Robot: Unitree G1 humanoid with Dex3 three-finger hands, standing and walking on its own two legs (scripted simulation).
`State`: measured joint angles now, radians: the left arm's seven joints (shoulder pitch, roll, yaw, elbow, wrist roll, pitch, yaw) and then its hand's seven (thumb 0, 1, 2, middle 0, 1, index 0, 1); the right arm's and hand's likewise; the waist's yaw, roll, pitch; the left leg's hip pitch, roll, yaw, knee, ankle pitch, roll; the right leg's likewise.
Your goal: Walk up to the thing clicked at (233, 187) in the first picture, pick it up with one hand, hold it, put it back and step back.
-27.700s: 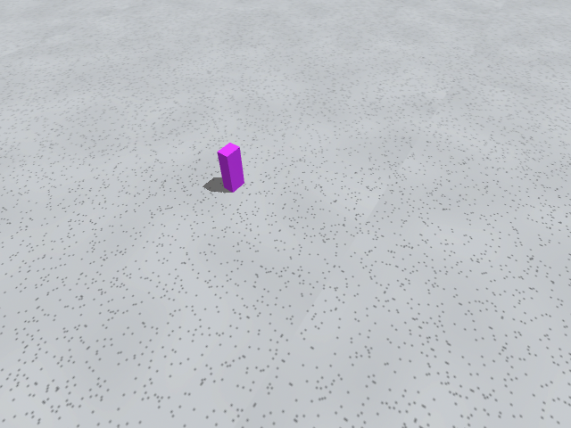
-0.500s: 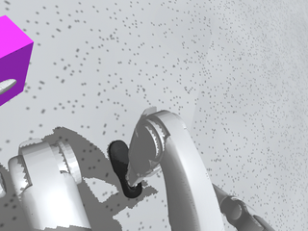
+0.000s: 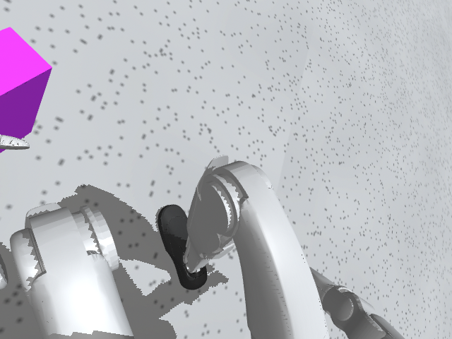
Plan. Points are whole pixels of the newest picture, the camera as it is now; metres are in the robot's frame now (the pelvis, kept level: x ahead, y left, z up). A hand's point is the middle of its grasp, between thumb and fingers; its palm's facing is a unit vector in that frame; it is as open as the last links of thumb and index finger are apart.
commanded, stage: withdraw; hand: left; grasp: from the side
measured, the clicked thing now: out of the picture +0.49 +0.20 -0.19
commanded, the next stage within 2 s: rise in 0.28 s
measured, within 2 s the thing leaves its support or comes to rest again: rests again in 0.60 s
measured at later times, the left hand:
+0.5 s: hand out of the picture +0.51 +0.31 -0.06, palm faces +0.19 -0.97 -0.14, open 17.6 cm
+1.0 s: hand out of the picture +0.37 +0.29 +0.08, palm faces +0.13 -0.91 -0.40, open 17.2 cm
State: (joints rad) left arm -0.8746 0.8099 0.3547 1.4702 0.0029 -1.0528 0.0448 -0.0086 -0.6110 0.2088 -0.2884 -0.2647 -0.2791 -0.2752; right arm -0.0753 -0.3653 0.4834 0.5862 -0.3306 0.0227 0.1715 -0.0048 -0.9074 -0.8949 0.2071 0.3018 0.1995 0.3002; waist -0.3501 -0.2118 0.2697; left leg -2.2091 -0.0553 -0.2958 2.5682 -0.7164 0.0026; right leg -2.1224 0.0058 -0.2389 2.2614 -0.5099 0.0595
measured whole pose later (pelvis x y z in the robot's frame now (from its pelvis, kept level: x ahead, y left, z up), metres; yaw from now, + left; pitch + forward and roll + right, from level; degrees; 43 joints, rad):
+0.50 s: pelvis +0.01 +0.00 +0.03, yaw +3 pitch +28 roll -14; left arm -0.99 0.79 0.34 1.32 0.09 -0.63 -0.11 -0.01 -0.59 0.06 -0.07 -0.04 -0.06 -0.05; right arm 0.08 -0.32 0.28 0.59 -0.16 0.12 0.12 0.00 -0.90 -0.90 0.21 0.30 0.20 0.30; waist -0.28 -0.08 0.06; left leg -2.23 -0.04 -0.17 2.44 -0.70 0.04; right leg -2.17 -0.01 -0.14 2.21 -0.53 0.04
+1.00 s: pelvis +0.04 -0.01 +0.19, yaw +10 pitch +34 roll -3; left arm -0.36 0.43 0.18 0.65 0.10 -0.05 0.02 -0.01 -0.49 0.09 -0.07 -0.07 -0.07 -0.07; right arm 0.15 -0.24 0.03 0.53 0.04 0.17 -0.02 0.00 -0.91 -0.90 0.21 0.30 0.20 0.30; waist -0.10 0.01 -0.17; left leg -1.77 -0.01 -0.04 1.87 -0.69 0.01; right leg -1.80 -0.01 -0.02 1.78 -0.57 0.02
